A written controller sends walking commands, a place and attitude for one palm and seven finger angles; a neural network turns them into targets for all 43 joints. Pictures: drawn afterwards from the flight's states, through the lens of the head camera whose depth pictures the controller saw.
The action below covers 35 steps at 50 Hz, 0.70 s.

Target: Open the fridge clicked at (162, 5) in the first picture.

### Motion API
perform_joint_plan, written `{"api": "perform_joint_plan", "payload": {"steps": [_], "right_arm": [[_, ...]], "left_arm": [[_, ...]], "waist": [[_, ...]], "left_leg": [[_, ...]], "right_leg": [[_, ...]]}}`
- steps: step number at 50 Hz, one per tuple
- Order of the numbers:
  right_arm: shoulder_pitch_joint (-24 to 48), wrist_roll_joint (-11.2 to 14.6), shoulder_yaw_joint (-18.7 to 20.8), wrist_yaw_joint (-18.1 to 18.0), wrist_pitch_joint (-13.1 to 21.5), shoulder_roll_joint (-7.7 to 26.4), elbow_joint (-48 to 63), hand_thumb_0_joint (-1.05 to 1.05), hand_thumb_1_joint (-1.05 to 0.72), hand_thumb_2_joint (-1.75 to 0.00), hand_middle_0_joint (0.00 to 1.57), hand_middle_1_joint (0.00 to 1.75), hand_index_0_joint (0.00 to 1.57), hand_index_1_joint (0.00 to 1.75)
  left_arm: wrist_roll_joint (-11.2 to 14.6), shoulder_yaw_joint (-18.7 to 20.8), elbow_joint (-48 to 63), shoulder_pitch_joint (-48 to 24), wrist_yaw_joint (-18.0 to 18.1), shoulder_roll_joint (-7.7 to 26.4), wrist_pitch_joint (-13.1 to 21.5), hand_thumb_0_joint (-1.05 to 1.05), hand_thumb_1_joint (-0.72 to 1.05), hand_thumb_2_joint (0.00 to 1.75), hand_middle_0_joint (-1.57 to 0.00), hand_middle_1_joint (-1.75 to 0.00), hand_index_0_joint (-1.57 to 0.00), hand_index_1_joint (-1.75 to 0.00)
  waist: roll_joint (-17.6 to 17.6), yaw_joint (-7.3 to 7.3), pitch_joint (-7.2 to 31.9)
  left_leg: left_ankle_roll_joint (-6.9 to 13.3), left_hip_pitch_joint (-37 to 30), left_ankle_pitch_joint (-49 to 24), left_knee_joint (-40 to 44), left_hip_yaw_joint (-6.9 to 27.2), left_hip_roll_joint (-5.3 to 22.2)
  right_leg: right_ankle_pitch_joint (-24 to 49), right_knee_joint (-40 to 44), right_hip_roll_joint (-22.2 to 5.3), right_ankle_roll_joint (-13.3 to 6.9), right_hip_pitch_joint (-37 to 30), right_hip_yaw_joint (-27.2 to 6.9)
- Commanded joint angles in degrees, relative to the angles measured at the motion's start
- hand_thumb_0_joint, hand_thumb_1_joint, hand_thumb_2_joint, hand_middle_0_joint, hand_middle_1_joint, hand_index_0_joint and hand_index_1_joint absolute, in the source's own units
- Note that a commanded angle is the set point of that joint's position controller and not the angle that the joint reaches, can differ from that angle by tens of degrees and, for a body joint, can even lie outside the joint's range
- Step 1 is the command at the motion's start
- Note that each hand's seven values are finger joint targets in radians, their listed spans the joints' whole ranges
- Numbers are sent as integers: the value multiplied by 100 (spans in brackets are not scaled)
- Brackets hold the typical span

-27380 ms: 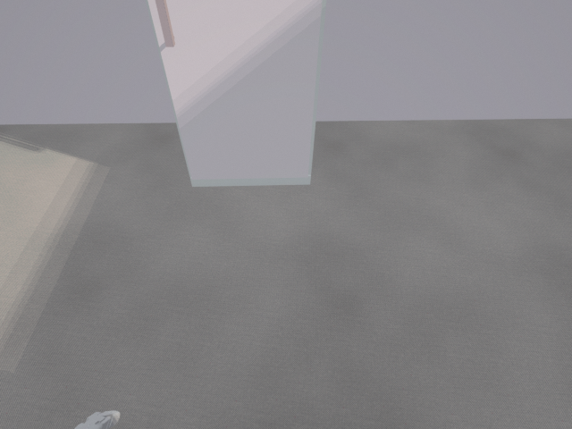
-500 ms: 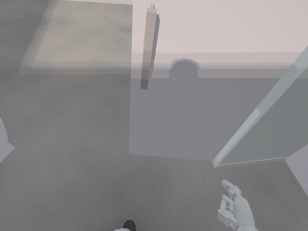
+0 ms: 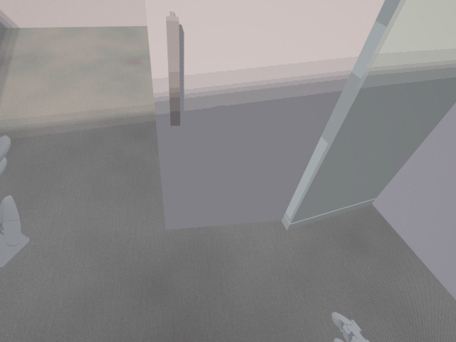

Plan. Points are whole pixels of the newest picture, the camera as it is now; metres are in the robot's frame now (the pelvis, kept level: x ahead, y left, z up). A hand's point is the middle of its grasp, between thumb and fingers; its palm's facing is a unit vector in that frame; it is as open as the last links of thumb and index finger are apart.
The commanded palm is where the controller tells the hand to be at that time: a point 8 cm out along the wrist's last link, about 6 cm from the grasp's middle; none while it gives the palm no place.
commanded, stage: stop stepping back and stand still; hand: left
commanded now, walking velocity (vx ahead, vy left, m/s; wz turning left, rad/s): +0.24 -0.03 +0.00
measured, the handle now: (173, 73) +0.71 +0.15 +0.12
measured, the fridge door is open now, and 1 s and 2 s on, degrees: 78 78 78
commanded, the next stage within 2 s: let the arm hang, fingers relaxed in 1.26 s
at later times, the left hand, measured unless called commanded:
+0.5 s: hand out of the picture +0.17 +0.30 +0.17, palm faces +0.50 -0.75 -0.44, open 7.4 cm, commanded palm +0.11 +0.33 +0.17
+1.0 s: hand out of the picture +0.14 +0.33 +0.16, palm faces +0.48 -0.76 -0.43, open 7.4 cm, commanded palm +0.08 +0.36 +0.17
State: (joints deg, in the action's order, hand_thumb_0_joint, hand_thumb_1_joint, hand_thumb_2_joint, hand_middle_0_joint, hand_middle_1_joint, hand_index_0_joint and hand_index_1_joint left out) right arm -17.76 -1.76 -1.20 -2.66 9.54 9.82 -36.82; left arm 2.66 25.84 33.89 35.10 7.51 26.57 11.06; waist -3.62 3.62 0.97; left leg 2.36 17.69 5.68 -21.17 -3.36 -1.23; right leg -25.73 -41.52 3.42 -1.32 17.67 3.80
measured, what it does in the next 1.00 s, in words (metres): steps on the spot: right foot, then left foot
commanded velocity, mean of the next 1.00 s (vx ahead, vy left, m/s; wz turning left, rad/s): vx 0.04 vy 0.00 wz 0.00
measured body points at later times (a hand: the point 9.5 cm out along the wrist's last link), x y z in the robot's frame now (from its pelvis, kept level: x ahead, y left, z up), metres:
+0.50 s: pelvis -0.02 +0.02 -0.02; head -0.03 +0.03 +0.43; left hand +0.14 +0.33 +0.20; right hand +0.16 -0.20 -0.08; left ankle -0.01 +0.17 -0.74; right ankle -0.05 -0.08 -0.74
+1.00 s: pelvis -0.04 +0.05 -0.01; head -0.04 +0.06 +0.44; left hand +0.11 +0.36 +0.18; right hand +0.13 -0.18 -0.08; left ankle -0.01 +0.17 -0.74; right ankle -0.05 -0.08 -0.74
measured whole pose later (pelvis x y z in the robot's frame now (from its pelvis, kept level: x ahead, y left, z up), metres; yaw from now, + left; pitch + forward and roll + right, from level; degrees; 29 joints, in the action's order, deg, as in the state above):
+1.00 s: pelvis -0.04 +0.05 -0.01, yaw +3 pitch +0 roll -1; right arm -13.0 -0.4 -0.5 -4.3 7.7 12.0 -35.1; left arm 2.3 24.0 27.1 29.7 9.0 22.6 11.7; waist 0.0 0.2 -0.2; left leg -0.3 17.6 12.2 -29.7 -4.1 3.8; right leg -15.1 -27.0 -1.9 0.7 11.9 5.7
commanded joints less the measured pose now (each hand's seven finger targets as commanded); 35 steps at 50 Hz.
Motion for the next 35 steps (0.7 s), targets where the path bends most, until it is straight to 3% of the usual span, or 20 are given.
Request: {"api": "perform_joint_plan", "payload": {"steps": [1,2,3,4,5,6,8,10,13,16,18,20,21,22,24,26,29,30,31,35], "right_arm": [[944,-6,396,-105,94,968,944,0,-90,-90,20,30,20,30],[938,-12,405,-152,10,929,940,0,-90,-90,20,30,20,30],[813,5,446,-186,-79,918,878,0,-90,-90,20,30,20,30],[766,35,498,-187,-186,936,853,0,-90,-90,20,30,20,30],[829,77,507,-212,-201,1029,793,0,-90,-90,20,30,20,30],[865,2,458,-187,-155,1067,699,0,-90,-90,20,30,20,30],[701,90,366,-144,-72,883,659,0,-90,-90,20,30,20,30],[881,96,357,-212,-73,945,619,0,-90,-90,20,30,20,30],[1113,54,288,-325,68,884,645,0,-90,-90,20,30,20,30],[1013,24,307,-361,202,898,694,0,-90,-90,20,30,20,30],[902,37,334,-357,234,917,829,0,-90,-90,20,30,20,30],[942,101,378,-296,185,1014,977,0,-90,-90,20,30,20,30],[873,144,397,-255,173,992,1011,0,-90,-90,20,30,20,30],[847,91,316,-216,150,838,949,0,-90,-90,20,30,20,30],[832,128,333,-149,166,914,942,0,-90,-90,20,30,20,30],[755,189,356,-109,177,916,969,0,-90,-90,20,30,20,30],[691,206,384,-68,48,858,951,0,-90,-90,20,30,20,30],[708,197,369,-71,10,852,950,0,-90,-90,20,30,20,30],[792,193,356,-93,3,855,980,0,-90,-90,20,30,20,30],[964,162,304,-183,-58,848,1030,0,-90,-90,20,30,20,30]], "left_arm": [[-56,846,607,235,195,915,216,0,90,90,-20,-30,-20,-30],[-42,784,396,178,191,857,140,0,90,90,-20,-30,-20,-30],[-48,784,149,73,183,894,64,0,90,90,-20,-30,-20,-30],[-65,791,119,-242,162,979,47,0,90,90,-20,-30,-20,-30],[17,764,74,-752,150,957,69,0,90,90,-20,-30,-20,-30],[24,842,0,-1197,185,968,152,0,90,90,-20,-30,-20,-30],[-67,395,-586,-1372,183,602,200,0,90,90,-20,-30,-20,-30],[-126,-48,-691,-1643,143,355,139,0,90,90,-20,-30,-20,-30],[-224,-233,-155,-2025,194,434,205,0,90,90,-20,-30,-20,-30],[-199,210,685,-2123,303,922,279,0,90,90,-20,-30,-20,-30],[-132,423,1041,-1794,316,944,363,0,90,90,-20,-30,-20,-30],[-103,648,1193,-1429,336,965,425,0,90,90,-20,-30,-20,-30],[-80,688,878,-1111,326,931,395,0,90,90,-20,-30,-20,-30],[-53,708,887,-978,274,907,415,0,90,90,-20,-30,-20,-30],[-77,698,599,-976,233,764,401,0,90,90,-20,-30,-20,-30],[-45,616,141,-609,210,572,341,0,90,90,-20,-30,-20,-30],[2,470,-117,-446,201,542,242,0,90,90,-20,-30,-20,-30],[-1,501,-108,-439,208,583,232,0,90,90,-20,-30,-20,-30],[7,497,-123,-399,212,594,215,0,90,90,-20,-30,-20,-30],[-18,538,292,-656,205,740,261,0,90,90,-20,-30,-20,-30]], "waist": [[1825,-427,413],[1214,-447,449],[144,-414,455],[-1157,-387,261],[-1251,-358,-310],[-542,-271,-398],[-394,-206,107],[-84,-239,-366],[-47,-403,-673],[-93,-426,-290],[682,-398,71],[1764,-479,475],[1687,-469,569],[2025,-407,553],[1792,-413,267],[964,-380,436],[-442,-269,848],[-528,-275,886],[-187,-296,853],[350,-342,603]], "left_leg": [[-464,1374,3387,1368,921,873],[-494,1397,3112,737,827,739],[-437,1414,2671,-590,408,440],[-329,1513,2083,-2763,176,105],[-355,1974,1780,-4061,407,110],[-368,1950,1595,-4403,525,242],[-339,1706,1242,-3904,438,479],[-280,1065,1110,-3304,143,505],[-188,610,1404,-2168,-227,420],[-153,-165,1130,-985,-352,330],[-43,-784,577,-385,39,581],[236,-1258,-1403,-430,1002,1384],[241,-1349,-2236,-490,1025,1496],[302,-1191,-2396,-366,1073,1471],[182,-463,-1522,-349,754,1410],[-34,-151,-871,-729,263,1000],[-297,-128,-556,-1533,-137,461],[-292,-78,-395,-1392,-111,430],[-274,-198,-433,-1174,-92,436],[-153,-499,-849,-678,165,715]], "right_leg": [[-286,1266,216,-155,-2057,563],[-309,1872,37,-239,-2243,329],[-358,2369,-542,-487,-2034,-299],[-1174,3174,-1963,-1009,-966,-2220],[-1232,3628,-2613,-1308,-123,-2935],[-523,3520,-2599,-1316,122,-2579],[-608,2977,-2023,-982,-438,-1805],[-768,3018,-1779,-736,428,-1315],[-279,2901,-1763,-721,373,-1176],[356,2369,-1639,-597,-8,-1027],[1120,1384,-1217,-265,-63,-656],[1632,404,-550,122,174,-126],[1389,226,-441,157,173,-7],[912,324,-404,161,121,57],[856,975,-390,143,-462,94],[2374,1391,-561,82,-1014,-161],[4366,1477,-1313,-199,-1169,-875],[4449,1458,-1379,-218,-1272,-811],[4311,1430,-1348,-167,-1136,-765],[2783,1467,-866,117,-691,-319]]}}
